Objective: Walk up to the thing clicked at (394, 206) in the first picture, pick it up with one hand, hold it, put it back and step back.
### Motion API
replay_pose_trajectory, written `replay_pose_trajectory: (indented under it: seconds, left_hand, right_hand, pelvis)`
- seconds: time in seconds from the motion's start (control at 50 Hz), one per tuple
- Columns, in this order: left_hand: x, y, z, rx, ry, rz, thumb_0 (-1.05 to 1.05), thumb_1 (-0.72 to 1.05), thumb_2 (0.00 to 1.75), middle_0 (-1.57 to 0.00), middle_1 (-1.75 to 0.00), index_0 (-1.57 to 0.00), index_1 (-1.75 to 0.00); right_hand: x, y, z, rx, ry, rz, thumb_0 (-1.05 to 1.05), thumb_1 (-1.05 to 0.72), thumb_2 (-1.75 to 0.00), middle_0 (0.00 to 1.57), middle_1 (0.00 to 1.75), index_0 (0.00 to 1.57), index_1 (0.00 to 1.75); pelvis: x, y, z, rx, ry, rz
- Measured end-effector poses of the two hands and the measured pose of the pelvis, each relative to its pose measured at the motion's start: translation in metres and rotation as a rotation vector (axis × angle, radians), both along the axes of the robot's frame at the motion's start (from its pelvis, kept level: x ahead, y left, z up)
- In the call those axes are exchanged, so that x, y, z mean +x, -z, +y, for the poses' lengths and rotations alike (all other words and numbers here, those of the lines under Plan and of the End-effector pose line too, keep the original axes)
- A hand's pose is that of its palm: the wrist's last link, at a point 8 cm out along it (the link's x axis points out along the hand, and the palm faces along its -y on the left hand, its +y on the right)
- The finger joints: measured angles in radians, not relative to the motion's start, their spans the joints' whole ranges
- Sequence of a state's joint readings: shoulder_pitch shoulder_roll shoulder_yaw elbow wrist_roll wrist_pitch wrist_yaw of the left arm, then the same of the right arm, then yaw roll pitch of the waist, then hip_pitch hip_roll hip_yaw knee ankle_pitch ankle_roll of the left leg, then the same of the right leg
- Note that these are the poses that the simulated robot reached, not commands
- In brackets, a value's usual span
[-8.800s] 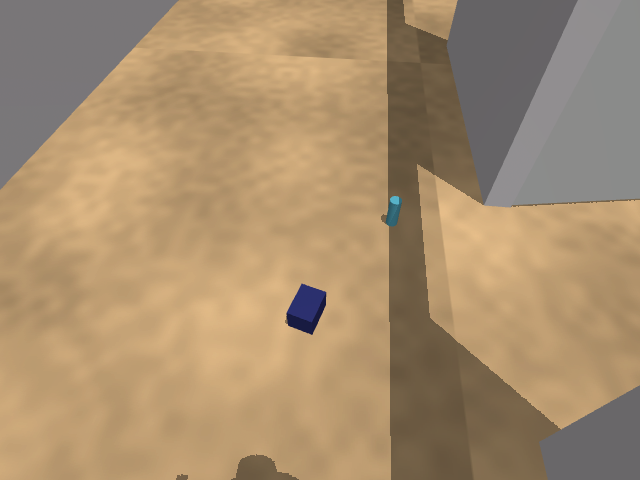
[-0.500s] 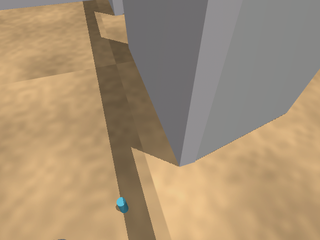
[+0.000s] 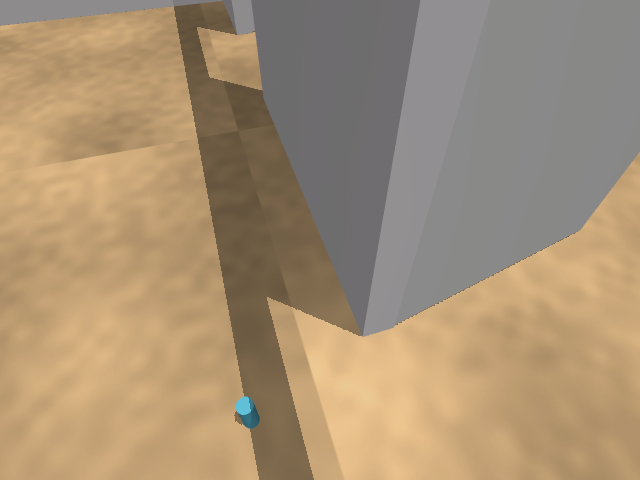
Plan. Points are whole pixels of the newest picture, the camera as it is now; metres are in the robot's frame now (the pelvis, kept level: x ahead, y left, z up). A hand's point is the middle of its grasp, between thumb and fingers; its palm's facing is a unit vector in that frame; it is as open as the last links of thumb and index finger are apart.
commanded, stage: stand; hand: left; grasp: from the side
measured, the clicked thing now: (248, 413) +0.40 +0.23 -0.72
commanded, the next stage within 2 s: go down in 0.88 s
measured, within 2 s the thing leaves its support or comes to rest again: neither
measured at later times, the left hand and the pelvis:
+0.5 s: hand out of the picture +0.07 +0.26 -0.16, palm faces -0.03 -0.94 -0.35, open 7.3 cm; pelvis +0.00 +0.00 +0.00, yaw +0 degrees
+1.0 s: hand out of the picture +0.07 +0.26 -0.15, palm faces -0.02 -0.94 -0.35, open 7.4 cm; pelvis +0.01 +0.00 +0.00, yaw +0 degrees
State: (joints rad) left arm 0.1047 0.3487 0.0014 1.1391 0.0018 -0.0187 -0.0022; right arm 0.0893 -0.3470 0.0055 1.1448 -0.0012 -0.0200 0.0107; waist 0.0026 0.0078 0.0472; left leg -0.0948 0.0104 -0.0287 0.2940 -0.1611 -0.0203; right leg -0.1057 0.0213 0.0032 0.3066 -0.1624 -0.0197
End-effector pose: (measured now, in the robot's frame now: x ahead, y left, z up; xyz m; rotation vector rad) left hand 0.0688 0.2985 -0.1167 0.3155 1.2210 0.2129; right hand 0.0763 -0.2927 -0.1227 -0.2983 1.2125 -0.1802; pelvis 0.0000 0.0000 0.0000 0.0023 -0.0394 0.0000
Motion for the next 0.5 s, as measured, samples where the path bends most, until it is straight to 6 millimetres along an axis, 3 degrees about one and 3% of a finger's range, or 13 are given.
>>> replay_pose_trajectory:
  seconds: [0.3,0.5]
  left_hand:
    - [-0.007,0.001,-0.001,0.0,0.004,0.022,0.01,0.91,0.9,-0.2,-0.3,-0.21,-0.3]
    - [-0.001,0.001,0.001,0.002,0.01,0.021,0.01,0.91,0.9,-0.2,-0.3,-0.21,-0.3]
  right_hand:
    - [-0.015,0.002,-0.004,-0.006,0.008,0.039,0.01,-0.9,-0.9,0.2,0.3,0.2,0.3]
    - [-0.017,0.003,-0.002,-0.006,0.014,0.054,0.01,-0.9,-0.9,0.2,0.3,0.2,0.3]
  pelvis:
    - [-0.001,0.0,0.0,-0.001,0.002,0.007]
    - [0.003,0.0,0.001,-0.001,0.002,0.011]
